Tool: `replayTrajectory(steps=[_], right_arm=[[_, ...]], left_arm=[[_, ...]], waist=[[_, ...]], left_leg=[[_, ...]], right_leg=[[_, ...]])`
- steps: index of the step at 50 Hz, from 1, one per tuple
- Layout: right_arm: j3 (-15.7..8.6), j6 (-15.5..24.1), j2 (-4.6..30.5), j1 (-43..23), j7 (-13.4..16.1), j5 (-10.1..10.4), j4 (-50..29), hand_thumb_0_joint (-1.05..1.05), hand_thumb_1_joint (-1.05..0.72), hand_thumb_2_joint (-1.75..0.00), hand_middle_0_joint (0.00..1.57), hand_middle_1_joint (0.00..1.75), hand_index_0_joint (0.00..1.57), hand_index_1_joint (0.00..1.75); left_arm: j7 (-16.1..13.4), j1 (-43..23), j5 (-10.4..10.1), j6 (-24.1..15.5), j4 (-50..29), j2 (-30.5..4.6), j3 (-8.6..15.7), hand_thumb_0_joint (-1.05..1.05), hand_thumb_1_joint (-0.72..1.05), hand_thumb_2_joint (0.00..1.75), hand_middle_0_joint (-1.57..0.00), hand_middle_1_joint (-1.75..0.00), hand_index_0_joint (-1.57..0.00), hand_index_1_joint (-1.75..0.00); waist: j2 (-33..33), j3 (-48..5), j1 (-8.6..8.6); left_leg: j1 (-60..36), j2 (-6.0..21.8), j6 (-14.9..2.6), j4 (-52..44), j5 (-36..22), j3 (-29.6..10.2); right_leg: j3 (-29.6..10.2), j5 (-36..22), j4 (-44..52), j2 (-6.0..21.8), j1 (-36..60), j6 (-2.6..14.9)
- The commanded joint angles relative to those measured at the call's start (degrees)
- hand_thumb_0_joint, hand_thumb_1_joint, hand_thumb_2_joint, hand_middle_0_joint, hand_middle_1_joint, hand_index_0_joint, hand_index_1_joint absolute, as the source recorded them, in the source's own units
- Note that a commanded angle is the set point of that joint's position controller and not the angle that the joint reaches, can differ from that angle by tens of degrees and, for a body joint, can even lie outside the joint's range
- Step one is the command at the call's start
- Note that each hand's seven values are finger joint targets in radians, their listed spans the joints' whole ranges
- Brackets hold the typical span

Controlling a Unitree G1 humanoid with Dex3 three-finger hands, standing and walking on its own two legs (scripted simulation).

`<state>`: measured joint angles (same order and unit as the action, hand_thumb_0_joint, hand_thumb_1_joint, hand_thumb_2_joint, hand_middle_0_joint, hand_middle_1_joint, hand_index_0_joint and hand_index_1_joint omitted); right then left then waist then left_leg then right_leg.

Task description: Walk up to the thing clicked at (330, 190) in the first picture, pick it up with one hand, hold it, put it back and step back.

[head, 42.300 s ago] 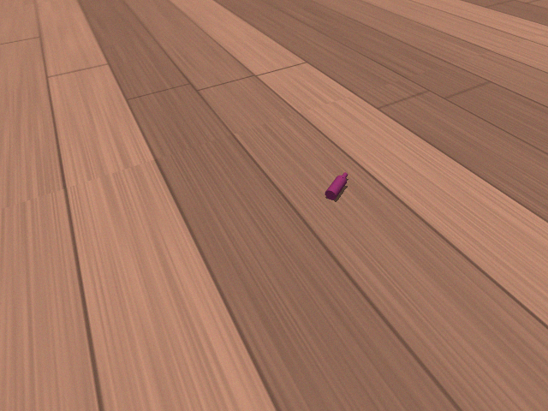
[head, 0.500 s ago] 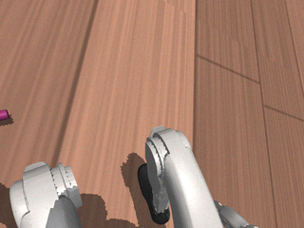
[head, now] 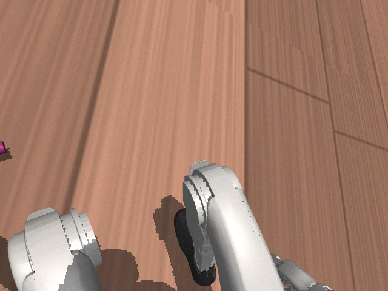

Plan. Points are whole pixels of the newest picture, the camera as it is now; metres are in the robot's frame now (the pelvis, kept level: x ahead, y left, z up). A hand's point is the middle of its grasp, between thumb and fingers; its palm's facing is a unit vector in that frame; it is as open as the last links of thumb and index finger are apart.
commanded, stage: open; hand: left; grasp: from above
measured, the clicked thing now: out of the picture +0.44 +0.35 -0.25
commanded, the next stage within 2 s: withdraw in 0.52 s
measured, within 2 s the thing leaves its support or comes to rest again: neither
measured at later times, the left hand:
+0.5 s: hand out of the picture +0.42 +0.37 -0.21, palm faces -0.42 -0.15 -0.90, open 13.4 cm
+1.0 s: hand out of the picture +0.44 +0.41 -0.12, palm faces -0.31 -0.09 -0.95, open 13.9 cm
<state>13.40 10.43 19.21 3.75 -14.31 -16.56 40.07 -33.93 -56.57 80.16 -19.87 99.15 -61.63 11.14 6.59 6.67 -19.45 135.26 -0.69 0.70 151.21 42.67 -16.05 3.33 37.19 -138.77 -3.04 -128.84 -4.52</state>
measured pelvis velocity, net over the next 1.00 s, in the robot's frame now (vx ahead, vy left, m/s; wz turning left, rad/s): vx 0.00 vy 0.00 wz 0.04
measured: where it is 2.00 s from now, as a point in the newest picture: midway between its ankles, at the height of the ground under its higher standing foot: outside the picture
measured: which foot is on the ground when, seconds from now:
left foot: down 0.00-1.00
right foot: down 0.00-1.00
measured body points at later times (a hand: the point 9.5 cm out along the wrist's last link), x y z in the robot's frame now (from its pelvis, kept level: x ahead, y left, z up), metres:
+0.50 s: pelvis +0.00 +0.00 +0.00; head +0.24 +0.14 +0.35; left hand +0.44 +0.38 -0.16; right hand +0.09 -0.26 -0.05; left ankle +0.06 +0.12 -0.25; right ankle +0.12 -0.15 -0.25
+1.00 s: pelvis +0.00 +0.00 +0.02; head +0.22 +0.12 +0.40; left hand +0.45 +0.41 -0.07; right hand +0.09 -0.26 -0.06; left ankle +0.06 +0.12 -0.25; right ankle +0.12 -0.15 -0.25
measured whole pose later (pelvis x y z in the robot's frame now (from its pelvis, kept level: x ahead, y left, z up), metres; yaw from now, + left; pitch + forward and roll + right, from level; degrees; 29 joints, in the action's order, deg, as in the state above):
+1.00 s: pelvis +0.00 +0.00 +0.02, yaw +2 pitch +32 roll -14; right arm 5.8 6.6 17.0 8.3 -15.2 -10.7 41.3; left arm -22.8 -51.6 73.0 -12.8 76.5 -52.6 10.1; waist 0.8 -1.3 -13.9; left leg 135.7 -1.4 0.4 145.3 42.1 -12.8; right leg 1.8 38.7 -135.2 -0.4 -129.0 -3.7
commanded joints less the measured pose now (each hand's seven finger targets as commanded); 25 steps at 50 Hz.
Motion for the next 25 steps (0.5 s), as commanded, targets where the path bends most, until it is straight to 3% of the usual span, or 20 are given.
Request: replayTrajectory(steps=[1,3,5,7,9,10,12,14,18,19,22,25], right_arm=[[-5.76,-0.25,18.85,7.12,0.68,0.66,-0.51,0.0,-0.9,-0.9,0.2,0.3,0.2,0.3],[-5.81,-0.32,19.16,8.01,0.62,0.67,-0.76,0.0,-0.9,-0.9,0.2,0.3,0.2,0.3],[-5.89,-0.59,19.51,7.48,0.7,0.72,-1.13,0.0,-0.89,-0.9,0.2,0.3,0.2,0.3],[-5.84,-0.71,19.06,7.66,0.54,0.53,-0.97,0.0,-0.9,-0.9,0.2,0.3,0.2,0.3],[-5.62,-0.7,19.03,8.13,0.54,0.43,-0.71,0.0,-0.9,-0.9,0.2,0.3,0.2,0.3],[-5.92,-0.56,19.3,7.92,0.43,0.57,-1.35,0.0,-0.89,-0.9,0.2,0.3,0.2,0.3],[-5.67,-0.77,19.14,8.03,0.48,0.3,-0.65,0.0,-0.89,-0.9,0.2,0.3,0.2,0.3],[-5.77,-0.79,18.93,8.23,0.43,0.46,-0.89,0.0,-0.89,-0.9,0.2,0.3,0.2,0.3],[-6.14,-0.6,19.07,8.77,0.3,0.44,0.18,0.0,-0.89,-0.9,0.2,0.3,0.2,0.3],[-5.86,-0.72,19.27,8.61,0.32,0.18,-0.25,0.0,-0.89,-0.9,0.2,0.3,0.2,0.3],[-5.85,-0.63,19.01,8.6,0.21,0.31,-0.34,0.0,-0.89,-0.9,0.2,0.3,0.2,0.3],[-5.92,-0.54,19.25,8.46,0.31,0.56,-0.47,0.0,-0.89,-0.9,0.2,0.3,0.2,0.3]], left_arm=[[-1.11,-12.84,-2.06,0.08,-7.0,-14.13,-0.24,0.0,-0.24,0.75,-0.32,-0.8,-0.33,-0.79],[-0.72,-12.53,-1.81,0.0,-7.17,-13.73,-0.65,0.0,-0.27,0.78,-0.28,-0.83,-0.29,-0.82],[-0.87,-12.39,-1.82,-0.27,-7.18,-15.89,1.07,0.0,-0.3,0.8,-0.26,-0.84,-0.27,-0.83],[-0.66,-13.09,-1.78,-0.54,-8.16,-13.97,-0.06,0.0,-0.33,0.82,-0.23,-0.87,-0.24,-0.86],[-0.89,-12.58,-1.6,-0.82,-7.87,-15.7,1.23,0.0,-0.35,0.85,-0.22,-0.89,-0.23,-0.89],[-0.6,-13.29,-1.42,-0.92,-8.33,-14.16,-0.13,0.0,-0.36,0.87,-0.21,-0.89,-0.21,-0.89],[-1.05,-13.21,-1.68,-1.19,-8.05,-15.48,1.25,0.0,-0.37,0.88,-0.19,-0.92,-0.2,-0.91],[-0.87,-12.97,-1.27,-1.22,-8.16,-13.54,-0.36,0.0,-0.4,0.9,-0.17,-0.93,-0.18,-0.92],[-0.94,-13.63,-1.75,-1.28,-8.62,-13.36,-0.34,0.0,-0.42,0.92,-0.15,-0.96,-0.15,-0.96],[-1.34,-13.43,-1.6,-1.42,-9.26,-15.39,1.13,0.0,-0.42,0.92,-0.14,-0.97,-0.14,-0.96],[-1.27,-12.74,-1.3,-0.89,-7.67,-13.91,-0.22,0.0,-0.48,0.96,-0.09,-1.01,-0.1,-1.01],[-1.41,-13.16,-1.66,-0.79,-8.87,-14.42,0.42,0.0,-0.5,0.98,-0.08,-1.03,-0.08,-1.02]], waist=[[-29.64,-33.95,-0.93],[-30.17,-33.89,-1.14],[-28.9,-33.88,-1.03],[-30.25,-34.21,-1.3],[-29.75,-34.31,-1.24],[-29.77,-33.78,-1.98],[-29.66,-34.16,-1.62],[-30.24,-34.03,-1.75],[-30.15,-34.11,-1.91],[-30.79,-35.57,-1.32],[-29.94,-34.49,-1.71],[-29.89,-34.61,-1.41]], left_leg=[[-28.22,1.26,-0.42,-19.69,-12.37,7.51],[-29.06,1.2,-0.29,-20.16,-12.55,7.34],[-28.69,1.24,-0.23,-19.82,-12.31,6.83],[-29.65,1.27,-0.19,-19.79,-13.66,7.29],[-29.44,1.32,-0.26,-19.42,-13.32,7.4],[-29.8,1.26,-0.14,-19.26,-13.32,7.49],[-28.98,1.24,-0.25,-19.37,-13.65,7.34],[-30.07,1.24,-0.16,-19.5,-14.32,7.59],[-30.36,1.28,-0.12,-19.32,-14.43,7.61],[-30.82,1.26,-0.13,-19.82,-15.02,7.45],[-30.2,1.27,-0.13,-19.03,-14.89,7.84],[-29.99,1.2,-0.32,-19.65,-14.4,7.76]], right_leg=[[11.32,-11.74,8.98,-1.18,15.25,4.61],[11.46,-11.72,8.82,-1.11,15.05,4.55],[11.65,-11.61,8.3,-0.84,14.3,4.55],[11.45,-12.62,8.57,-0.91,15.13,4.4],[11.39,-12.5,8.68,-0.97,15.56,4.52],[11.33,-12.58,8.43,-0.75,14.95,4.43],[11.6,-12.77,8.9,-0.93,15.5,4.5],[11.4,-13.21,8.67,-0.87,15.48,4.46],[11.6,-13.34,9.03,-0.8,15.38,4.34],[11.69,-13.68,9.2,-0.93,16.32,4.46],[11.43,-13.77,8.69,-0.8,15.73,4.47],[11.55,-13.2,9.3,-0.95,15.77,4.46]])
